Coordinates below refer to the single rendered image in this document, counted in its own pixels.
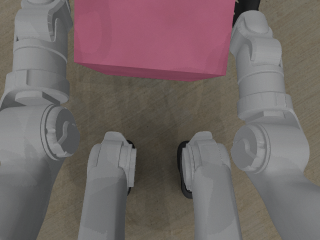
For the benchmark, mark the robot left shin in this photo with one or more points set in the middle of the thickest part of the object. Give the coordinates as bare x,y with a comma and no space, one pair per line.
95,151

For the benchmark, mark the left robot upper arm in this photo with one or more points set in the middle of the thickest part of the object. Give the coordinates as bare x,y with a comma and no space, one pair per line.
34,143

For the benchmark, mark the robot left forearm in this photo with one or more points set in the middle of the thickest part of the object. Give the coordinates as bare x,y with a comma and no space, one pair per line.
40,55

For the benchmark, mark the right robot hand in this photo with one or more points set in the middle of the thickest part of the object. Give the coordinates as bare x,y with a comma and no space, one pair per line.
243,6

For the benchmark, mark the robot left thigh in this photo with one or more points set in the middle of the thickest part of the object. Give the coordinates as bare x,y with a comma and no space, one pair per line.
105,198

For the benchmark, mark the carton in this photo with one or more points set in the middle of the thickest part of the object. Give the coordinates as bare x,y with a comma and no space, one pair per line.
179,40

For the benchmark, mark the right robot upper arm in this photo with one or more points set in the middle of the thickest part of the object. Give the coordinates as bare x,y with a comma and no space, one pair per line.
274,157

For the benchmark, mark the robot right forearm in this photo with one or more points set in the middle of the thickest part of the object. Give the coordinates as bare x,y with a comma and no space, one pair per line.
260,73

